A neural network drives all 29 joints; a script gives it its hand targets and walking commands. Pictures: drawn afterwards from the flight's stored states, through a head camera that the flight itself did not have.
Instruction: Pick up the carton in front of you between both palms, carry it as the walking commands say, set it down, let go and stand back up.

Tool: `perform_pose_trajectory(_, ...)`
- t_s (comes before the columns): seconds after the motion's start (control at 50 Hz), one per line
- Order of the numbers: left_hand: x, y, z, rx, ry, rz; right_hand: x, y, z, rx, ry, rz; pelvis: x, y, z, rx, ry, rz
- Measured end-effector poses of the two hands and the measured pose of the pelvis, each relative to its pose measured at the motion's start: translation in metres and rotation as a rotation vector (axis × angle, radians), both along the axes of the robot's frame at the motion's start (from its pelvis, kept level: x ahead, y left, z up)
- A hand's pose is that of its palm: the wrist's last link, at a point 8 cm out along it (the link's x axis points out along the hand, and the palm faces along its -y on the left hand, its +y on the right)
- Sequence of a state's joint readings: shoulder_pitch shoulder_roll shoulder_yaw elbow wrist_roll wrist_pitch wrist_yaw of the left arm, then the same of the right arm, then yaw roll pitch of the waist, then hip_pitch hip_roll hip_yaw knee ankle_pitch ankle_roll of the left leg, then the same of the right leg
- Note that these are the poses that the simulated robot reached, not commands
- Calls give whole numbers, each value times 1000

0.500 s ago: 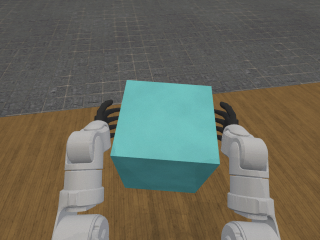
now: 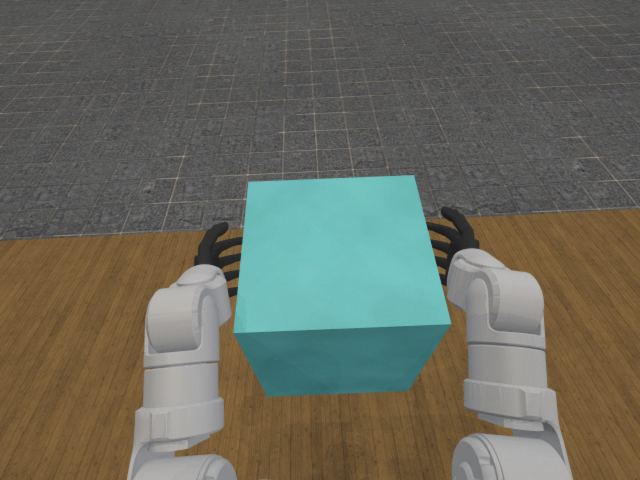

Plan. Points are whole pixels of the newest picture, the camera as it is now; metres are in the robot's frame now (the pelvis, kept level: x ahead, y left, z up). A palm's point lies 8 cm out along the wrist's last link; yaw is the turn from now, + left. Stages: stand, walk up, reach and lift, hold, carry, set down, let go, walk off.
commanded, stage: carry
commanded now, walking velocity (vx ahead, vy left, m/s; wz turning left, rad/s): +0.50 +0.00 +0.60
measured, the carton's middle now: (334, 294) +0.35 +0.00 +0.02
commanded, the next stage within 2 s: none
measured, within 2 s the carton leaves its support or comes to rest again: neither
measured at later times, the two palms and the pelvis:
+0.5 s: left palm (166, 192) +0.56 +0.29 +0.03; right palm (333, 164) +0.62 +0.00 +0.03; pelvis +0.27 +0.08 -0.04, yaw +14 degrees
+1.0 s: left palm (167, 115) +0.81 +0.36 +0.02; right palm (295, 85) +0.93 +0.09 +0.02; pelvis +0.56 +0.11 -0.08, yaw +18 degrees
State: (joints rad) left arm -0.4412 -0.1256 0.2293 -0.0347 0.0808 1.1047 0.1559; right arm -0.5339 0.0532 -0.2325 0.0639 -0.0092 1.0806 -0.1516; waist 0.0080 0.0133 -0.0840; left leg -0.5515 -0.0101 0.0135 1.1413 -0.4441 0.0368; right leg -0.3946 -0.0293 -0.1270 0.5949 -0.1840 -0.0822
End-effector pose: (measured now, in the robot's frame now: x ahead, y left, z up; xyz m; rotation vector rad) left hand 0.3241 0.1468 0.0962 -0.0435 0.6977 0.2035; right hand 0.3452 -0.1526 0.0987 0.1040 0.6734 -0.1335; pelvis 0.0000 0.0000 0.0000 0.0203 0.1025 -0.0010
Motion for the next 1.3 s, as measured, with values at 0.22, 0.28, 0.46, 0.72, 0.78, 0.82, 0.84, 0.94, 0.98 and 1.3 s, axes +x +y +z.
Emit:
perform_pose_trajectory(0.22, 95, 83, 6, 1, -76, 178, 141, 90, 1, 1, -77, 176, 118, 17, -11, -14, 0, 147)
perform_pose_trajectory(0.28, 131, 106, -8, -4, -82, 189, 181, 113, -10, -19, -86, 196, 162, 34, -31, -26, -20, 177)
perform_pose_trajectory(0.46, 215, 138, -69, -61, 47, 192, 259, 145, -67, -49, 49, 187, 248, 69, -47, -18, -25, 247)
perform_pose_trajectory(0.72, 358, 171, -46, -43, -102, 217, 414, 182, -40, -25, -96, 216, 397, 97, -49, -17, -6, 297)
perform_pose_trajectory(0.78, 403, 176, -42, -14, -142, 210, 461, 187, -37, -25, -140, 231, 443, 102, -65, -4, -16, 305)
perform_pose_trajectory(0.82, 431, 181, -44, 12, -159, 216, 494, 193, -42, -22, -162, 252, 475, 106, -82, 0, -26, 308)
perform_pose_trajectory(0.84, 442, 184, -47, 25, -151, 221, 508, 197, -46, -19, -155, 264, 485, 108, -87, -17, -29, 304)
perform_pose_trajectory(0.94, 471, 204, -70, -2, -33, 286, 554, 223, -67, -31, -37, 318, 533, 109, -85, -9, -33, 308)
perform_pose_trajectory(0.98, 483, 212, -75, -15, -4, 310, 571, 233, -72, -24, -5, 326, 551, 112, -81, -3, -31, 315)
perform_pose_trajectory(1.3, 661, 294, -62, 0, -80, 310, 742, 311, -69, -9, -80, 315, 717, 189, -85, -20, -9, 300)
